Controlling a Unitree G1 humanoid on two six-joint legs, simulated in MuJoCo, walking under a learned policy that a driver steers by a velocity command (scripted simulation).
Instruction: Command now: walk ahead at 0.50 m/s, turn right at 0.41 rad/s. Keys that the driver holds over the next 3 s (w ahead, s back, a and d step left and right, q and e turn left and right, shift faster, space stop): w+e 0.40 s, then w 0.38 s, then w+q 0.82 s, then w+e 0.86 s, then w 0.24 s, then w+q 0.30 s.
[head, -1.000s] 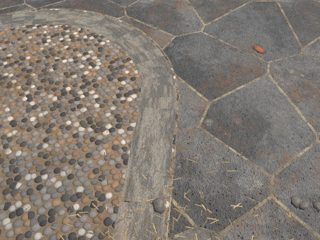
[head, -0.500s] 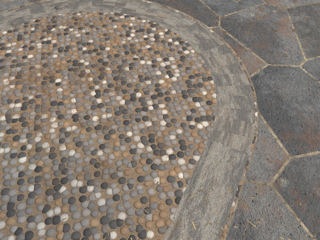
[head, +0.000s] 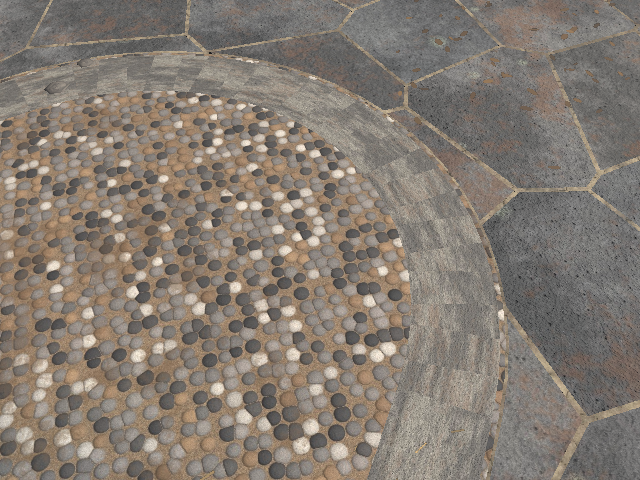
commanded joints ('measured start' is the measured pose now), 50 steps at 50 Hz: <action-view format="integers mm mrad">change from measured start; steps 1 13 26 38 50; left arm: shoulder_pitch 79 272 167 -161 54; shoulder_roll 101 151 94 30 72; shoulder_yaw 27 48 20 -34 -6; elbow -11 24 -37 -137 -62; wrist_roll -10 -10 19 22 14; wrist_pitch -6 -12 -9 2 -32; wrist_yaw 9 23 8 -30 24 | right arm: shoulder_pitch -20 -349 -64 85 91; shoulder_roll -114 -76 -101 -135 -83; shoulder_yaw -18 8 -19 -33 -35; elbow -103 -232 -162 -28 -16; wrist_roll -13 -3 -6 21 24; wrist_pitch -7 26 0 -24 25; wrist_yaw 8 23 -4 16 12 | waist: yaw -9 98 -4 -29 37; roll -19 -80 42 82 -112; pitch -22 -25 -72 -10 -52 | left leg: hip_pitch -295 -372 207 135 -336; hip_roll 115 92 323 228 116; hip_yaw -63 -4 -389 -58 -53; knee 21 -482 -938 -1026 -47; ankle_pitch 51 341 96 430 11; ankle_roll -30 -118 118 113 22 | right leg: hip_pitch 194 288 -234 -167 304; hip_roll -283 -184 -93 -144 -411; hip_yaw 425 363 167 12 328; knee -308 -277 622 151 -339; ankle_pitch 116 327 -179 76 -121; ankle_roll -168 -100 52 105 -40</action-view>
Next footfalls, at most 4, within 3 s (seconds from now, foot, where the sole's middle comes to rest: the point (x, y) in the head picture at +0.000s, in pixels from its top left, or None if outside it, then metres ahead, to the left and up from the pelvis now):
0.42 left None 0.42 0.09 -0.76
0.90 right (434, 428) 0.57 -0.20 -0.76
1.42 left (359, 304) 0.88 -0.06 -0.76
2.00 right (400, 204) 1.21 -0.19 -0.76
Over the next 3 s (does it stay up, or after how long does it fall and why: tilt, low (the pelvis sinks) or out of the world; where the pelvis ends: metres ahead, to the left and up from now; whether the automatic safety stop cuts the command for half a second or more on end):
stays up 1.58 -0.21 0.00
